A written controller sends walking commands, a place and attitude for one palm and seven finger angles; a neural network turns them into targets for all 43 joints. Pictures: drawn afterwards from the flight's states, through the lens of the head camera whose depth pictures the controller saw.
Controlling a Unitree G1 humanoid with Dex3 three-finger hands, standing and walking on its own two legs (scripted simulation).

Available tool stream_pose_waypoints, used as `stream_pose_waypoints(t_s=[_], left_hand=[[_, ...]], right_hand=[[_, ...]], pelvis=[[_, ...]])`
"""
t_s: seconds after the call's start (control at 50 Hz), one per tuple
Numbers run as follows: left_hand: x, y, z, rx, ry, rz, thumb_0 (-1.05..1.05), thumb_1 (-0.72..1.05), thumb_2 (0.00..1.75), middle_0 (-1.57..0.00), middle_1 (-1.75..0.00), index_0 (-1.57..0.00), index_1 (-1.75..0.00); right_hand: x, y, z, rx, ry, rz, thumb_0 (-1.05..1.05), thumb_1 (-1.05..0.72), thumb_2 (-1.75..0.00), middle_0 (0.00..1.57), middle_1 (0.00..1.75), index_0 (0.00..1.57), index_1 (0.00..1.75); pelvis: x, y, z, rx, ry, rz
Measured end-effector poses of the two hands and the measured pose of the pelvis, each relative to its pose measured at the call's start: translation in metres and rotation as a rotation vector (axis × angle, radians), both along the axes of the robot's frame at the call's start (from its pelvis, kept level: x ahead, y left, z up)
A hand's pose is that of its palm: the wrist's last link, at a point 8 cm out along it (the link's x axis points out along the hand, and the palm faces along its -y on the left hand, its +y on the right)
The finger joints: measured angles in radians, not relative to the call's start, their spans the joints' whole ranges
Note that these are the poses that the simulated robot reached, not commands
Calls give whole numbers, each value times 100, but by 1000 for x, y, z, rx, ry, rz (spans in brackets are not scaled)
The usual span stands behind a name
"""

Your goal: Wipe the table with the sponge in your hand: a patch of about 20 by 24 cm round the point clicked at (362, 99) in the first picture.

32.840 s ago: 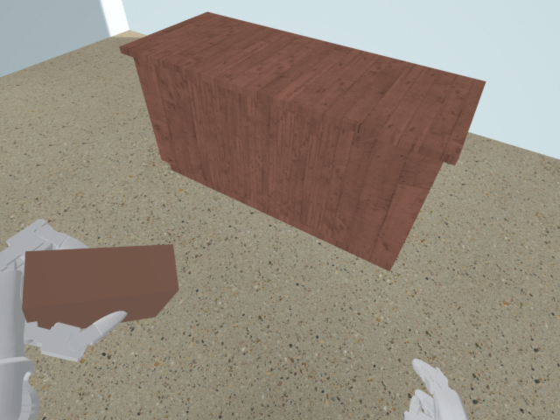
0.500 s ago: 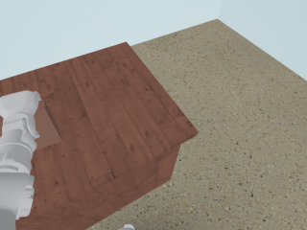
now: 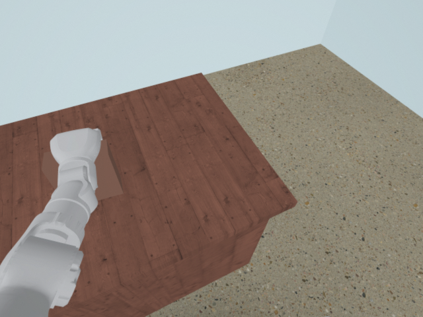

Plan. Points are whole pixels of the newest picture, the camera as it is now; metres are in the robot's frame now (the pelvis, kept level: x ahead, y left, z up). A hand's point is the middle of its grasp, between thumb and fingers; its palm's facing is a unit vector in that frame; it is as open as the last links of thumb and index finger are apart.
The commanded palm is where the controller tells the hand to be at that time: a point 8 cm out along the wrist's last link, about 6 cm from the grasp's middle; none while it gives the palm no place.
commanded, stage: slide across to the middle lane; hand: left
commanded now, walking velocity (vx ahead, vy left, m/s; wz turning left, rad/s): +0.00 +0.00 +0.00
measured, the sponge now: (90, 181) +0.39 +0.30 -0.03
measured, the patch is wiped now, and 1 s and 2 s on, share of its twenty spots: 0.50 0.50 0.65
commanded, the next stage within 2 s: wipe back along the middle lane in 0.14 s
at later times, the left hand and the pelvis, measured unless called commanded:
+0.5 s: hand (112, 158) +0.42 +0.25 +0.02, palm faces -0.08 +0.00 -1.00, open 9.7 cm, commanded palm +0.39 +0.22 +0.06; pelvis +0.02 -0.02 +0.01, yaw -1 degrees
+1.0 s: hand (117, 177) +0.38 +0.22 +0.03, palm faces -0.05 -0.03 -1.00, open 9.6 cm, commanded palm +0.34 +0.20 +0.06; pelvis +0.02 -0.02 +0.01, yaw +0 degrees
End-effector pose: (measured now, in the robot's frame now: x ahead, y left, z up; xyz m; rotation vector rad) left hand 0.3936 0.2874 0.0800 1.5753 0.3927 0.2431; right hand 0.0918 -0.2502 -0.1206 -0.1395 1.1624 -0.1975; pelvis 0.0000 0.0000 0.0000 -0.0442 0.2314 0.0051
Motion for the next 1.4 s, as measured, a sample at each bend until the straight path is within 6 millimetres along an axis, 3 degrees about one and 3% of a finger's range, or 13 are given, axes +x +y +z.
stream_pose_waypoints(t_s=[0.2,0.4,0.5,0.6,0.74,0.9,1.02,1.4], left_hand=[[15,-32,2,-9,-14,-11,1,-53,117,-78,-142,-78,-143],[22,-49,-1,0,3,6,1,-51,115,-77,-142,-77,-143],[16,-50,-1,-5,-15,10,0,-49,114,-76,-142,-76,-143],[9,-55,0,-6,-27,14,0,-48,112,-75,-142,-75,-143],[-8,-63,0,-17,-43,13,0,-46,110,-74,-143,-74,-144],[-27,-71,1,-29,-49,14,1,-45,109,-73,-143,-73,-144],[-36,-75,1,-36,-42,17,1,-45,109,-73,-143,-73,-144],[-60,-90,0,-34,-74,-3,2,-44,109,-73,-144,-73,-145]], right_hand=[[20,5,0,24,-4,23,0,-91,-90,20,30,20,30],[6,-10,1,29,35,-19,0,-91,-90,20,30,20,30],[0,-22,2,22,54,-38,0,-91,-90,20,30,20,30],[8,-30,6,18,41,-42,1,-91,-90,20,30,19,30],[41,-28,15,25,-45,-17,1,-91,-90,20,30,19,30],[85,-13,30,41,-160,43,1,-91,-90,20,30,19,30],[102,0,36,53,-204,81,1,-91,-90,20,30,19,30],[93,5,28,93,-179,82,1,-91,-90,20,30,19,30]], pelvis=[[6,-2,1,5,0,2],[13,-12,5,11,-3,-19],[18,-17,7,14,-15,-25],[21,-20,8,16,-28,-28],[23,-20,10,20,-53,-29],[21,-19,11,24,-80,-18],[18,-18,11,26,-92,-12],[20,-15,10,28,-114,-22]])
